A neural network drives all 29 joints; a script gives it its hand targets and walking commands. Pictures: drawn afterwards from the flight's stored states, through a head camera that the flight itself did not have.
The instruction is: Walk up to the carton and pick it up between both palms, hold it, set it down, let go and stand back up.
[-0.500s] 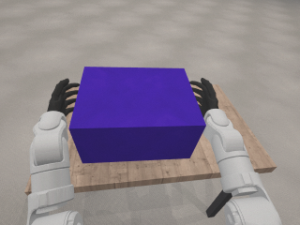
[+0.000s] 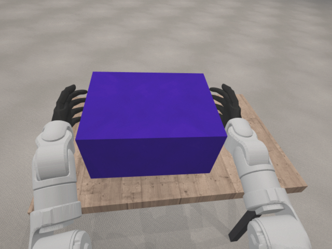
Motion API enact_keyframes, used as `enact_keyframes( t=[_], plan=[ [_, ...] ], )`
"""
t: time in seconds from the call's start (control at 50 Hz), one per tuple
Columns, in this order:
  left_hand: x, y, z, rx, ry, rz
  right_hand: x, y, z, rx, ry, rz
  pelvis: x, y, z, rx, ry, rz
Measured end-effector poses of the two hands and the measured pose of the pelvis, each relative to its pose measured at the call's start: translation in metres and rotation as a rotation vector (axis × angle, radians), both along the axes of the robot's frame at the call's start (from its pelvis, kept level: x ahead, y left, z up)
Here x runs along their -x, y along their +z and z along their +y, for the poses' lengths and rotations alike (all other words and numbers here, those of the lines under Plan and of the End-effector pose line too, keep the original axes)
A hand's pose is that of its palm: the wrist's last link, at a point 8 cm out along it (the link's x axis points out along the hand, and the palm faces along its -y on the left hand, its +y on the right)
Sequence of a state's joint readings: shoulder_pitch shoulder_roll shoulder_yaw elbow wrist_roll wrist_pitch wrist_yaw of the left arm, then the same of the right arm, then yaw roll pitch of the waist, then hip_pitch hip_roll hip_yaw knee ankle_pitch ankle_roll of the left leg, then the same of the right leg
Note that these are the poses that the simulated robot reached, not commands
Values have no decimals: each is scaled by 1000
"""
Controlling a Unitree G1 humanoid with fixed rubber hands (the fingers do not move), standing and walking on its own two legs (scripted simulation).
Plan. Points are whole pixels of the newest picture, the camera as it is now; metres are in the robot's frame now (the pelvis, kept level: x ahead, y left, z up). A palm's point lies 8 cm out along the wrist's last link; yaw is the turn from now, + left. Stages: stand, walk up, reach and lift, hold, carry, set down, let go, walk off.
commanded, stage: hold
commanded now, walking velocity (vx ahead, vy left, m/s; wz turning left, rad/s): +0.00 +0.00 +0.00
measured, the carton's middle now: (151, 122) +0.38 +0.01 +0.14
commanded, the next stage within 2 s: set down in 0.52 s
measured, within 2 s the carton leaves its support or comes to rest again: neither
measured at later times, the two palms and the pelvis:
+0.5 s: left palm (65, 122) +0.35 +0.19 +0.17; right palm (231, 118) +0.35 -0.18 +0.17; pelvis +0.00 +0.00 +0.00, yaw +0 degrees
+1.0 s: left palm (69, 123) +0.37 +0.19 +0.15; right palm (225, 126) +0.36 -0.18 +0.14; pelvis +0.00 -0.01 +0.00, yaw +1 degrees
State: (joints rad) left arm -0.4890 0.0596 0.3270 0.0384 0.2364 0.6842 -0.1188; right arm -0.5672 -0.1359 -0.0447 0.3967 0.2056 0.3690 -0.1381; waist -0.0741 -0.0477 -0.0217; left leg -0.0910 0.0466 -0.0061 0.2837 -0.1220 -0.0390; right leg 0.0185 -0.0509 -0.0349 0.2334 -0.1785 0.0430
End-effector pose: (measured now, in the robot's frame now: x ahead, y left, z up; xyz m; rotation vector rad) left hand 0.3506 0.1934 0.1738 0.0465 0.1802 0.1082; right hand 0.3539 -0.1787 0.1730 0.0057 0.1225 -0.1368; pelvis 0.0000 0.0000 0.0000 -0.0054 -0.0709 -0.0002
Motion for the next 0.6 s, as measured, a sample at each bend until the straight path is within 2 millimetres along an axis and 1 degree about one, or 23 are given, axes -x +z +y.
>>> enact_keyframes(
  t=[0.1,0.28,0.46,0.6],
  plan=[
    [3,0,-1,-10,0,3,3,-4,-1,-12,0,2,-1,0,1,0,1,-8],
    [5,-10,-5,8,-5,27,8,-14,-5,0,-7,26,4,0,-1,0,-3,-3],
    [3,-1,-4,10,4,2,3,-2,-4,8,2,2,4,0,-3,0,-4,7],
    [-3,2,-1,7,7,7,-4,0,-1,-4,3,5,3,0,-2,-1,-6,8]
  ],
)
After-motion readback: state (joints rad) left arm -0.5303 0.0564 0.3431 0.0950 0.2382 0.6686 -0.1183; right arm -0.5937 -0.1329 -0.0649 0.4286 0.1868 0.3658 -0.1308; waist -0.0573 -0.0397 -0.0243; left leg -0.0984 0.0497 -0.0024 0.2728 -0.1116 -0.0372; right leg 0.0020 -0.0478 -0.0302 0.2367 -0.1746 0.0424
